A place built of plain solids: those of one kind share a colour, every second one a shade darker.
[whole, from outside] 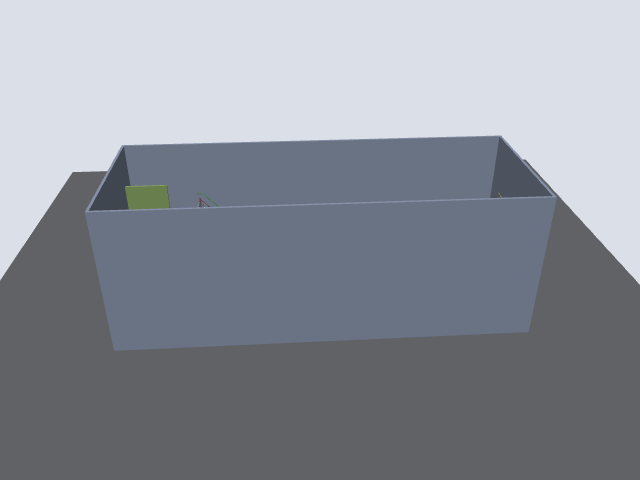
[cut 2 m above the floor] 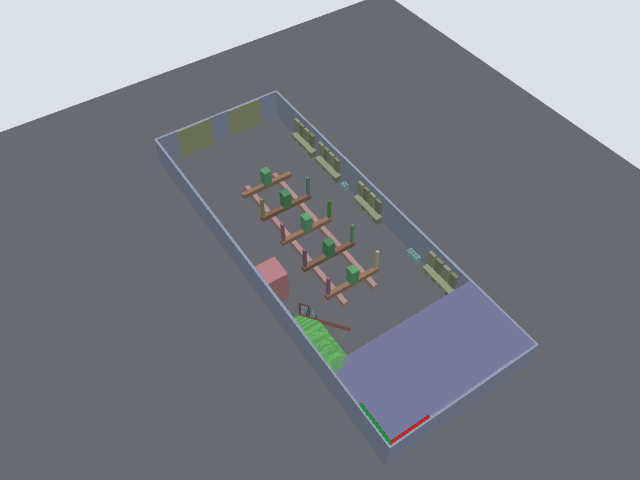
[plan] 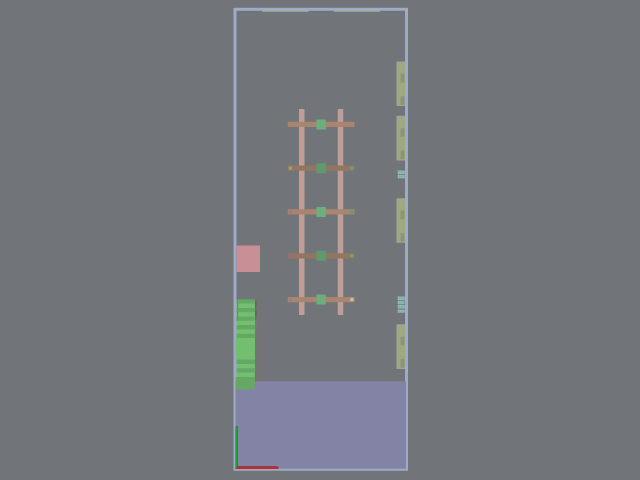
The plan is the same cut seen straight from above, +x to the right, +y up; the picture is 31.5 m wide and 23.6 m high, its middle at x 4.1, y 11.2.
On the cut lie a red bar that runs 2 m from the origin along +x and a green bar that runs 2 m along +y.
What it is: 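A boat hall 8.3 x 22.5 m, 8.4 m high; a lifeboat 12.7 m long and 4.5 m in beam on its cradle down the middle, its keel 1.66 m over the floor; a walk along either side; at the rear a crew gallery 4.3 m deep at 4.24 m over closed stores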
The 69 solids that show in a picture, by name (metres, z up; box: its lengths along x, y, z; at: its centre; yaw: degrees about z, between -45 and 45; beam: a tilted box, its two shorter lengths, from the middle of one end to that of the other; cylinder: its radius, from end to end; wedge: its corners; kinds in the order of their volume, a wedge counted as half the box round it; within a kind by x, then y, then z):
{
 "gal_1": {"box": [8.38, 4.31, 4.29], "at": [4.14, 2.1, 2.1]},
 "wall_1": {"box": [0.15, 22.77, 8.42], "at": [-0.07, 11.23, 4.16]},
 "wall_2": {"box": [8.58, 0.15, 8.42], "at": [4.14, -0.07, 4.16]},
 "wall_3": {"box": [8.58, 0.15, 8.42], "at": [4.14, 22.55, 4.16]},
 "wall_4": {"box": [0.15, 22.77, 8.42], "at": [8.36, 11.23, 4.16]},
 "stair_1": {"box": [0.95, 0.62, 4.08], "at": [0.42, 4.16, 1.99]},
 "stair_2": {"box": [0.95, 0.62, 3.87], "at": [0.42, 4.37, 1.88]},
 "stair_3": {"box": [0.95, 0.62, 3.65], "at": [0.42, 4.58, 1.78]},
 "stair_4": {"box": [0.95, 0.62, 3.44], "at": [0.42, 4.8, 1.67]},
 "stair_5": {"box": [0.95, 0.62, 3.23], "at": [0.42, 5.01, 1.56]},
 "stair_6": {"box": [0.95, 0.62, 3.02], "at": [0.42, 5.22, 1.46]},
 "stair_7": {"box": [0.95, 0.62, 2.81], "at": [0.42, 5.43, 1.35]},
 "stair_8": {"box": [0.95, 0.62, 2.59], "at": [0.42, 5.64, 1.25]},
 "stair_9": {"box": [0.95, 0.62, 2.38], "at": [0.42, 5.86, 1.14]},
 "stair_10": {"box": [0.95, 0.62, 2.17], "at": [0.42, 6.07, 1.03]},
 "stair_11": {"box": [0.95, 0.62, 1.96], "at": [0.42, 6.28, 0.93]},
 "stair_12": {"box": [0.95, 0.62, 1.75], "at": [0.42, 6.49, 0.82]},
 "stair_13": {"box": [0.95, 0.62, 1.53], "at": [0.42, 6.71, 0.72]},
 "stair_14": {"box": [0.95, 0.62, 1.32], "at": [0.42, 6.92, 0.61]},
 "stair_15": {"box": [0.95, 0.62, 1.11], "at": [0.42, 7.13, 0.51]},
 "stair_16": {"box": [0.95, 0.62, 0.9], "at": [0.42, 7.34, 0.4]},
 "stair_17": {"box": [0.95, 0.62, 0.69], "at": [0.42, 7.55, 0.29]},
 "stair_18": {"box": [0.95, 0.62, 0.47], "at": [0.42, 7.76, 0.19]},
 "stair_19": {"box": [0.95, 0.62, 0.26], "at": [0.42, 7.98, 0.08]},
 "winch_1": {"box": [1.15, 1.3, 2.35], "at": [0.57, 10.28, 1.12]},
 "beam_1": {"box": [0.28, 10.13, 0.39], "at": [3.21, 12.58, 0.14]},
 "beam_2": {"box": [0.28, 10.13, 0.39], "at": [5.11, 12.58, 0.14]},
 "kit_1": {"box": [0.42, 2.2, 0.04], "at": [8.07, 5.96, 0.43]},
 "kit_2": {"box": [0.42, 2.2, 0.04], "at": [8.07, 12.16, 0.43]},
 "kit_3": {"box": [0.42, 2.2, 0.04], "at": [8.07, 16.21, 0.43]},
 "kit_4": {"box": [0.42, 2.2, 0.04], "at": [8.07, 18.88, 0.43]},
 "kit_5": {"box": [0.19, 0.43, 0.9], "at": [8.15, 5.13, 1.17]},
 "kit_6": {"box": [0.19, 0.43, 0.9], "at": [8.15, 5.68, 1.17]},
 "kit_7": {"box": [0.19, 0.43, 0.9], "at": [8.15, 6.24, 1.17]},
 "kit_8": {"box": [0.19, 0.43, 0.9], "at": [8.15, 6.79, 1.17]},
 "kit_9": {"box": [0.19, 0.43, 0.9], "at": [8.15, 11.34, 1.17]},
 "kit_10": {"box": [0.19, 0.43, 0.9], "at": [8.15, 11.88, 1.17]},
 "kit_11": {"box": [0.19, 0.43, 0.9], "at": [8.15, 12.44, 1.17]},
 "kit_12": {"box": [0.19, 0.43, 0.9], "at": [8.15, 12.98, 1.17]},
 "kit_13": {"box": [0.19, 0.43, 0.9], "at": [8.15, 15.38, 1.17]},
 "kit_14": {"box": [0.19, 0.43, 0.9], "at": [8.15, 15.94, 1.17]},
 "kit_15": {"box": [0.19, 0.43, 0.9], "at": [8.15, 16.48, 1.17]},
 "kit_16": {"box": [0.19, 0.43, 0.9], "at": [8.15, 17.04, 1.17]},
 "kit_17": {"box": [0.19, 0.43, 0.9], "at": [8.15, 18.06, 1.17]},
 "kit_18": {"box": [0.19, 0.43, 0.9], "at": [8.15, 18.61, 1.17]},
 "kit_19": {"box": [0.19, 0.43, 0.9], "at": [8.15, 19.16, 1.17]},
 "kit_20": {"box": [0.19, 0.43, 0.9], "at": [8.15, 19.71, 1.17]},
 "cross_1": {"box": [3.29, 0.26, 0.3], "at": [4.16, 8.27, 0.49]},
 "cross_2": {"box": [3.29, 0.26, 0.3], "at": [4.16, 10.43, 0.49]},
 "cross_3": {"box": [3.29, 0.26, 0.3], "at": [4.16, 12.58, 0.49]},
 "cross_4": {"box": [3.29, 0.26, 0.3], "at": [4.16, 14.73, 0.49]},
 "cross_5": {"box": [3.29, 0.26, 0.3], "at": [4.16, 16.88, 0.49]},
 "sdoor_1": {"box": [2.28, 0.05, 5.25], "at": [2.4, 22.45, 2.58]},
 "sdoor_2": {"box": [2.28, 0.05, 5.25], "at": [5.92, 22.45, 2.58]},
 "keelblock_1": {"box": [0.46, 0.5, 1.02], "at": [4.16, 8.27, 1.15]},
 "keelblock_2": {"box": [0.46, 0.5, 1.02], "at": [4.16, 10.43, 1.15]},
 "keelblock_3": {"box": [0.46, 0.5, 1.02], "at": [4.16, 12.58, 1.15]},
 "keelblock_4": {"box": [0.46, 0.5, 1.02], "at": [4.16, 14.73, 1.15]},
 "keelblock_5": {"box": [0.46, 0.5, 1.02], "at": [4.16, 16.88, 1.15]},
 "screen_1": {"box": [0.12, 2.42, 2.15], "at": [1.25, 1.21, 5.26]},
 "stair_guard_string_1": {"wedge": [[0.93, 4.21, 4.06], [0.93, 4.21, 4.32], [0.93, 8.29, -0.02], [0.93, 8.29, 0.24], [0.97, 4.21, 4.06], [0.97, 4.21, 4.32], [0.97, 8.29, -0.02], [0.97, 8.29, 0.24]]},
 "shore3e_1": {"box": [0.16, 0.16, 1.79], "at": [5.67, 14.73, 1.53]},
 "shore3w_1": {"box": [0.16, 0.16, 1.79], "at": [2.64, 14.73, 1.53]},
 "shore0e_1": {"box": [0.16, 0.16, 1.58], "at": [5.67, 8.27, 1.43]},
 "shore0w_1": {"box": [0.16, 0.16, 1.58], "at": [2.64, 8.27, 1.43]},
 "shore2e_1": {"box": [0.16, 0.16, 1.58], "at": [5.67, 12.58, 1.43]},
 "shore2w_1": {"box": [0.16, 0.16, 1.58], "at": [2.64, 12.58, 1.43]},
 "shore1e_1": {"box": [0.16, 0.16, 1.57], "at": [5.67, 10.43, 1.42]},
 "shore1w_1": {"box": [0.16, 0.16, 1.57], "at": [2.64, 10.43, 1.42]}
}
